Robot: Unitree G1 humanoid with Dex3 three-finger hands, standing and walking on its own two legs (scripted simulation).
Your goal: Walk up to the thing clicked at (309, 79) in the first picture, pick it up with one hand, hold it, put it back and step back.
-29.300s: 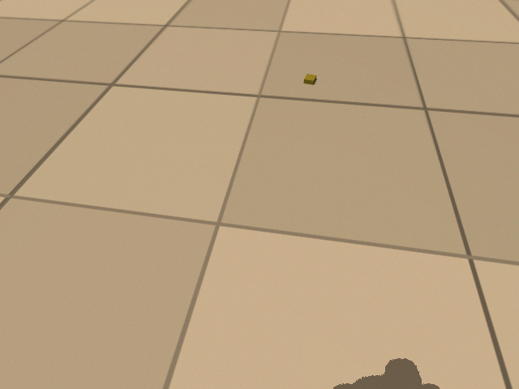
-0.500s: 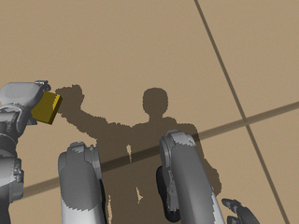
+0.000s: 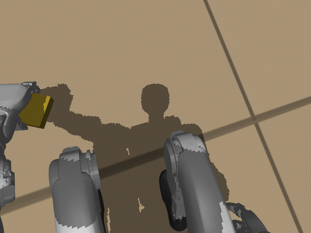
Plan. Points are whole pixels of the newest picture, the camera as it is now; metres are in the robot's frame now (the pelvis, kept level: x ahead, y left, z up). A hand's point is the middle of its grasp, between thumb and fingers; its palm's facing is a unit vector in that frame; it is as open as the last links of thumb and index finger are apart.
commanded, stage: lower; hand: left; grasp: from above
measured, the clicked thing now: (33, 109) +0.44 +0.29 -0.20
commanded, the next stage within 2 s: rest in 0.24 s
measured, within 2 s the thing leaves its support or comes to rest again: rests again in 1.42 s
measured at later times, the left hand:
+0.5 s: hand (26, 115) +0.43 +0.31 -0.23, palm faces -0.49 -0.03 -0.87, open 11.0 cm
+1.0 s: hand (34, 117) +0.43 +0.30 -0.27, palm faces -0.49 -0.04 -0.87, open 11.0 cm
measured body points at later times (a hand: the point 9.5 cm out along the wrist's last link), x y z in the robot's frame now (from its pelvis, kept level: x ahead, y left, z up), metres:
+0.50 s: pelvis +0.01 +0.00 -0.03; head +0.26 +0.09 +0.33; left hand +0.45 +0.31 -0.18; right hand +0.08 -0.28 -0.13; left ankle +0.08 +0.14 -0.29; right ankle +0.09 -0.13 -0.29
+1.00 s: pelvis +0.01 +0.00 -0.04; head +0.27 +0.10 +0.31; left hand +0.45 +0.30 -0.22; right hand +0.07 -0.27 -0.12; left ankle +0.08 +0.14 -0.29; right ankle +0.09 -0.13 -0.29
